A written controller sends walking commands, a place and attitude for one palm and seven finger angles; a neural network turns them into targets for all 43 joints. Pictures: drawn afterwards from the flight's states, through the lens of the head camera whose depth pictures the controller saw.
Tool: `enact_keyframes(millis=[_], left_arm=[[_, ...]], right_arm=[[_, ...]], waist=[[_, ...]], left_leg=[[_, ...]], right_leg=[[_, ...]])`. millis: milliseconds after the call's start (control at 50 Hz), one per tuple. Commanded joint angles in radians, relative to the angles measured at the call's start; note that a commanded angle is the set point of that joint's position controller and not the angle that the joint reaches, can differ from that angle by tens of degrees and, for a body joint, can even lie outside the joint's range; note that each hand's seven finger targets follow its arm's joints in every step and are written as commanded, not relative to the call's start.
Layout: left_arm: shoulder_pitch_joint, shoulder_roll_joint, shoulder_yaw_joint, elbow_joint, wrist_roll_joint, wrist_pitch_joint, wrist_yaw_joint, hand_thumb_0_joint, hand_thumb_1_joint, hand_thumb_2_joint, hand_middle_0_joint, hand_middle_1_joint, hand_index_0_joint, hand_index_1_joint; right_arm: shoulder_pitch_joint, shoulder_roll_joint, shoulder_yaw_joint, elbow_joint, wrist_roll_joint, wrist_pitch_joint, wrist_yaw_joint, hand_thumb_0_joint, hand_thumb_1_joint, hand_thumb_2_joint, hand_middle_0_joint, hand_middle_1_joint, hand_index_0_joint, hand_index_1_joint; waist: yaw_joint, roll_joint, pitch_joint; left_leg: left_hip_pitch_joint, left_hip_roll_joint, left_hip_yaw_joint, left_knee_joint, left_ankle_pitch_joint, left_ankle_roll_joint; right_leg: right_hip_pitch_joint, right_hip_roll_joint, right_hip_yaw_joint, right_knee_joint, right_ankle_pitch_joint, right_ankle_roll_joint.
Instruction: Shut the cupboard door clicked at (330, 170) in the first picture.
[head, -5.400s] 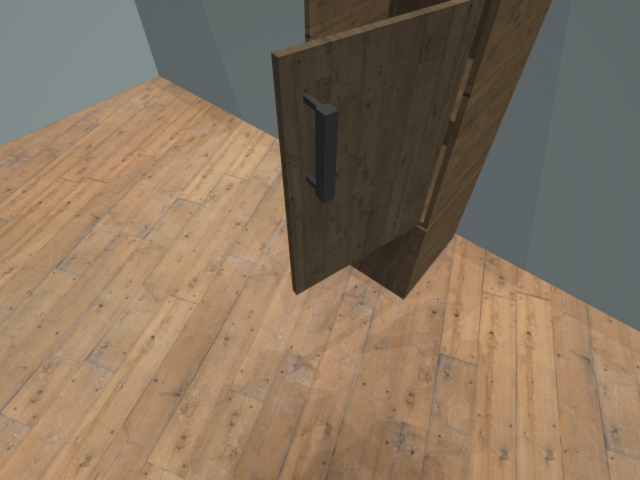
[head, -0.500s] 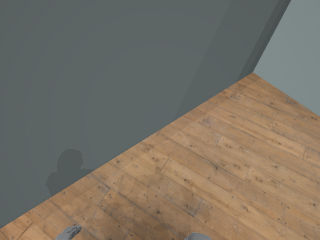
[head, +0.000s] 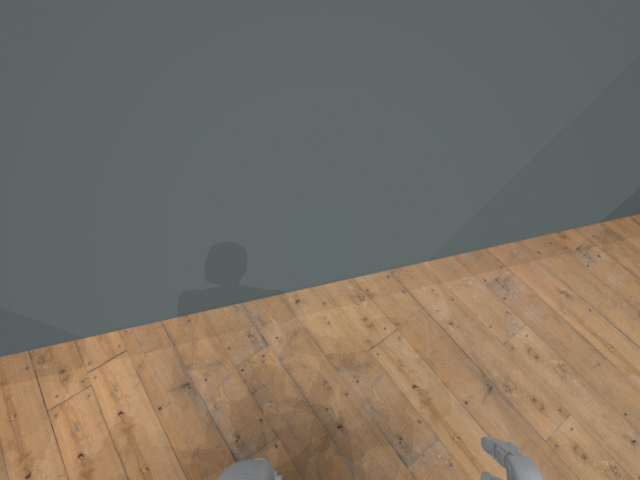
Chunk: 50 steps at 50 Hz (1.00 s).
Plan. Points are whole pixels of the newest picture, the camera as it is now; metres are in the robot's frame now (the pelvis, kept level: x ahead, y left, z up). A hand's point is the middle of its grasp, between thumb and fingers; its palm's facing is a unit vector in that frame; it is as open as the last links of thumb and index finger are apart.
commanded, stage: turn to face it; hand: left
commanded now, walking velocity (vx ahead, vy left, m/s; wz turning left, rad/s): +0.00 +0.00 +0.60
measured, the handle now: out of the picture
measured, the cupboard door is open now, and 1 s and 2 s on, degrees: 74 74 74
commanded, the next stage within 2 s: none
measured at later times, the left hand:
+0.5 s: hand out of the picture +0.09 +0.21 -0.15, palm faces +0.24 -0.93 -0.28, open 7.4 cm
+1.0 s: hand out of the picture -0.03 +0.23 -0.17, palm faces +0.57 -0.78 -0.25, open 7.4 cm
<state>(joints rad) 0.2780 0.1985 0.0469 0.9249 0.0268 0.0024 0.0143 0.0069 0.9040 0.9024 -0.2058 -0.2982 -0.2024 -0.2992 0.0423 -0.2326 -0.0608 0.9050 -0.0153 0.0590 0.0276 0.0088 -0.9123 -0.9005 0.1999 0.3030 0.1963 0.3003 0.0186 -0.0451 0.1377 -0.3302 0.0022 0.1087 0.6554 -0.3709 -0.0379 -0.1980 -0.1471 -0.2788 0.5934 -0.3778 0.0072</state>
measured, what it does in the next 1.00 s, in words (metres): steps on the spot, turning left: left foot, then right foot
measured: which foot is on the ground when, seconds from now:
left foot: up 0.00-0.00, down 0.02-0.48, up 0.50-0.80, down 0.82-1.00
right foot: down 0.00-0.02, up 0.04-0.46, down 0.48-0.82, up 0.84-1.00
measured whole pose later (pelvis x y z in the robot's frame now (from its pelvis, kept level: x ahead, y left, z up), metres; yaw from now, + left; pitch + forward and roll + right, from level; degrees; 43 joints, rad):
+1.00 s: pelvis +0.03 +0.01 +0.00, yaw +34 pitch +0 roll -1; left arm 0.18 0.27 0.08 0.91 0.02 0.07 0.01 0.01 0.91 0.90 -0.20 -0.30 -0.20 -0.30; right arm 0.11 -0.23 -0.06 0.89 -0.03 0.02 0.00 0.01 -0.91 -0.90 0.20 0.30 0.20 0.30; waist 0.00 -0.04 0.11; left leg -0.33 -0.03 0.00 0.57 -0.24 0.05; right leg -0.47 -0.09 -0.03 1.12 -0.44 0.08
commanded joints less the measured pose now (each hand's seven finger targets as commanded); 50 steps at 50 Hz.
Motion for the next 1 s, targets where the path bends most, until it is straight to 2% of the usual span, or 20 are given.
enact_keyframes(millis=[0, 20, 40, 80, 140, 240, 340, 400, 420, 460, 480, 500, 560, 680, 760, 780, 800, 820, 880, 980], left_arm=[[-0.052, 0.125, 0.039, -0.119, -0.023, -0.004, 0.0, 0.0, 0.9, 0.9, -0.2, -0.3, -0.2, -0.3], [-0.111, 0.133, 0.036, -0.153, -0.013, 0.016, 0.01, 0.0, 0.9, 0.9, -0.2, -0.3, -0.2, -0.3], [-0.126, 0.151, 0.04, -0.155, -0.006, 0.023, 0.014, 0.0, 0.9, 0.9, -0.2, -0.3, -0.2, -0.3], [-0.133, 0.14, 0.045, -0.116, -0.003, 0.028, 0.007, 0.0, 0.9, 0.9, -0.2, -0.3, -0.2, -0.3], [-0.078, 0.132, 0.048, -0.087, -0.002, 0.037, -0.004, 0.0, 0.9, 0.9, -0.2, -0.3, -0.2, -0.3], [-0.118, 0.126, 0.044, -0.107, -0.003, 0.036, -0.004, 0.0, 0.9, 0.9, -0.2, -0.3, -0.2, -0.3], [-0.149, 0.114, 0.035, -0.134, -0.01, 0.023, 0.001, 0.0, 0.9, 0.9, -0.2, -0.3, -0.2, -0.3], [-0.069, 0.126, 0.039, -0.116, -0.018, 0.01, 0.008, 0.0, 0.9, 0.9, -0.2, -0.3, -0.2, -0.3], [-0.023, 0.153, 0.047, -0.105, -0.018, 0.002, 0.015, 0.0, 0.9, 0.9, -0.2, -0.3, -0.2, -0.3], [-0.007, 0.277, 0.07, -0.106, 0.004, -0.008, 0.027, 0.0, 0.9, 0.9, -0.2, -0.3, -0.2, -0.3], [-0.043, 0.256, 0.06, -0.116, -0.003, -0.007, 0.031, 0.0, 0.9, 0.9, -0.2, -0.3, -0.2, -0.3], [-0.105, 0.204, 0.048, -0.127, -0.003, -0.009, 0.031, 0.0, 0.9, 0.9, -0.2, -0.3, -0.2, -0.3], [-0.126, 0.155, 0.029, -0.124, -0.011, -0.015, 0.025, 0.0, 0.9, 0.9, -0.2, -0.3, -0.2, -0.3], [0.01, 0.217, 0.054, -0.076, 0.002, -0.013, 0.021, 0.0, 0.9, 0.9, -0.2, -0.3, -0.2, -0.3], [-0.027, 0.242, 0.062, -0.084, -0.013, -0.01, 0.011, 0.0, 0.9, 0.9, -0.2, -0.3, -0.2, -0.3], [-0.038, 0.203, 0.055, -0.103, -0.017, -0.007, 0.007, 0.0, 0.9, 0.9, -0.2, -0.3, -0.2, -0.3], [-0.08, 0.117, 0.033, -0.153, -0.028, -0.001, 0.0, 0.0, 0.9, 0.9, -0.2, -0.3, -0.2, -0.3], [-0.123, 0.14, 0.035, -0.169, -0.016, 0.022, 0.011, 0.0, 0.9, 0.9, -0.2, -0.3, -0.2, -0.3], [-0.154, 0.137, 0.042, -0.135, -0.005, 0.031, 0.006, 0.0, 0.9, 0.9, -0.2, -0.3, -0.2, -0.3], [-0.092, 0.134, 0.044, -0.105, -0.002, 0.037, -0.006, 0.0, 0.9, 0.9, -0.2, -0.3, -0.2, -0.3]], right_arm=[[0.238, -0.268, -0.071, -0.035, -0.011, -0.037, -0.015, 0.0, -0.9, -0.9, 0.2, 0.3, 0.2, 0.3], [0.279, -0.299, -0.075, -0.015, -0.002, -0.025, -0.025, 0.0, -0.9, -0.9, 0.2, 0.3, 0.2, 0.3], [0.241, -0.269, -0.067, -0.025, -0.004, -0.027, -0.028, 0.0, -0.9, -0.9, 0.2, 0.3, 0.2, 0.3], [0.128, -0.21, -0.051, -0.059, -0.007, -0.036, -0.043, 0.0, -0.9, -0.9, 0.2, 0.3, 0.2, 0.3], [0.093, -0.188, -0.04, -0.063, -0.006, -0.045, -0.044, 0.0, -0.9, -0.9, 0.2, 0.3, 0.2, 0.3], [0.135, -0.195, -0.047, -0.052, -0.009, -0.042, -0.038, 0.0, -0.9, -0.9, 0.2, 0.3, 0.2, 0.3], [0.167, -0.199, -0.061, -0.043, -0.014, -0.037, -0.037, 0.0, -0.9, -0.9, 0.2, 0.3, 0.2, 0.3], [0.136, -0.19, -0.063, -0.054, -0.006, -0.033, -0.037, 0.0, -0.9, -0.9, 0.2, 0.3, 0.2, 0.3], [0.123, -0.165, -0.061, -0.059, 0.002, -0.032, -0.035, 0.0, -0.9, -0.9, 0.2, 0.3, 0.2, 0.3], [0.117, -0.081, -0.051, -0.088, 0.009, -0.035, -0.028, 0.0, -0.9, -0.9, 0.2, 0.3, 0.2, 0.3], [0.128, -0.118, -0.059, -0.08, 0.0, -0.029, -0.024, 0.0, -0.9, -0.9, 0.2, 0.3, 0.2, 0.3], [0.147, -0.099, -0.056, -0.067, -0.005, -0.019, -0.017, 0.0, -0.9, -0.9, 0.2, 0.3, 0.2, 0.3], [0.138, -0.087, -0.046, -0.04, -0.001, -0.006, -0.007, 0.0, -0.9, -0.9, 0.2, 0.3, 0.2, 0.3], [0.01, -0.047, -0.016, -0.067, 0.007, -0.022, 0.004, 0.0, -0.9, -0.9, 0.2, 0.3, 0.2, 0.3], [0.141, -0.1, -0.03, -0.042, 0.001, -0.031, -0.003, 0.0, -0.9, -0.9, 0.2, 0.3, 0.2, 0.3], [0.218, -0.173, -0.049, -0.029, -0.005, -0.039, -0.006, 0.0, -0.9, -0.9, 0.2, 0.3, 0.2, 0.3], [0.309, -0.295, -0.081, -0.022, -0.008, -0.044, -0.016, 0.0, -0.9, -0.9, 0.2, 0.3, 0.2, 0.3], [0.348, -0.305, -0.079, 0.005, 0.0, -0.033, -0.025, 0.0, -0.9, -0.9, 0.2, 0.3, 0.2, 0.3], [0.151, -0.22, -0.055, -0.052, -0.01, -0.04, -0.042, 0.0, -0.9, -0.9, 0.2, 0.3, 0.2, 0.3], [0.114, -0.205, -0.046, -0.065, -0.009, -0.044, -0.041, 0.0, -0.9, -0.9, 0.2, 0.3, 0.2, 0.3]], waist=[[-0.138, 0.341, -0.28], [-0.141, 0.287, -0.292], [-0.119, 0.183, -0.255], [-0.068, 0.205, -0.174], [-0.024, 0.158, -0.134], [-0.036, 0.171, -0.141], [-0.05, 0.216, -0.19], [-0.009, 0.201, -0.219], [0.016, 0.145, -0.236], [0.037, -0.247, -0.198], [0.012, -0.148, -0.176], [-0.027, -0.121, -0.132], [-0.046, -0.203, -0.117], [0.031, -0.159, -0.16], [-0.06, -0.135, -0.218], [-0.102, 0.041, -0.287], [-0.15, 0.37, -0.327], [-0.15, 0.259, -0.358], [-0.076, 0.232, -0.166], [-0.033, 0.16, -0.159]], left_leg=[[0.455, 0.387, -0.501, -0.269, 0.704, 0.229], [0.417, 0.456, -0.529, -0.259, 0.813, 0.318], [0.344, 0.431, -0.472, -0.286, 0.609, 0.312], [0.206, 0.309, -0.407, -0.313, 0.447, 0.24], [0.125, 0.23, -0.35, -0.351, 0.339, 0.196], [0.107, 0.203, -0.403, -0.365, 0.209, 0.202], [0.125, 0.19, -0.472, -0.297, 0.358, 0.205], [0.048, 0.145, -0.48, -0.219, 0.43, 0.165], [-0.033, 0.103, -0.46, -0.164, 0.345, 0.124], [-0.32, -0.099, -0.157, 0.262, -0.231, -0.004], [-0.276, -0.036, -0.195, 0.443, -0.23, 0.008], [-0.282, -0.019, -0.191, 0.529, -0.163, 0.004], [-0.293, 0.017, -0.128, 0.538, -0.071, -0.032], [-0.156, -0.009, 0.0, 0.106, -0.079, -0.023], [0.132, -0.043, 0.029, -0.156, 0.171, 0.017], [0.341, 0.096, -0.138, -0.197, 0.421, 0.073], [0.461, 0.4, -0.564, -0.225, 0.921, 0.255], [0.431, 0.434, -0.555, -0.225, 0.902, 0.31], [0.146, 0.274, -0.425, -0.313, 0.325, 0.222], [0.095, 0.205, -0.398, -0.357, 0.196, 0.195]], right_leg=[[-0.363, 0.009, 0.067, 0.459, -0.204, 0.088], [-0.414, 0.027, 0.216, 0.58, -0.315, 0.078], [-0.422, 0.009, 0.263, 0.61, -0.253, 0.071], [-0.404, 0.013, 0.286, 0.61, -0.105, 0.081], [-0.354, 0.042, 0.285, 0.557, -0.002, 0.085], [-0.311, 0.074, 0.279, 0.398, -0.003, 0.09], [-0.197, 0.13, 0.265, 0.176, -0.05, 0.075], [0.004, 0.158, 0.252, -0.068, 0.069, 0.06], [0.135, 0.117, 0.285, -0.213, 0.151, 0.047], [0.219, -0.341, 0.686, -0.35, 0.273, -0.138], [0.104, -0.366, 0.611, -0.322, 0.353, -0.187], [0.061, -0.284, 0.511, -0.309, 0.368, -0.18], [0.117, -0.162, 0.299, -0.231, 0.679, -0.116], [0.251, -0.178, 0.223, -0.106, 0.895, -0.095], [0.108, -0.162, 0.14, 0.104, 0.841, -0.022], [-0.079, -0.107, 0.099, 0.302, 0.563, 0.029], [-0.362, 0.046, 0.115, 0.563, -0.283, 0.096], [-0.374, 0.036, 0.268, 0.644, -0.317, 0.072], [-0.369, 0.016, 0.294, 0.615, -0.112, 0.074], [-0.305, 0.061, 0.282, 0.467, -0.023, 0.077]])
